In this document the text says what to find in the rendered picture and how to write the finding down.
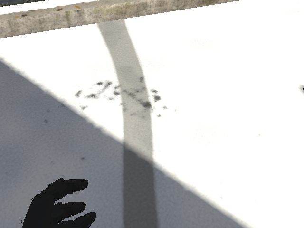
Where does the left robot hand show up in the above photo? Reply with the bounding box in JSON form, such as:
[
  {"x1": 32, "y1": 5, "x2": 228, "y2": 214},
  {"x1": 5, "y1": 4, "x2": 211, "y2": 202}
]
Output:
[{"x1": 21, "y1": 178, "x2": 96, "y2": 228}]

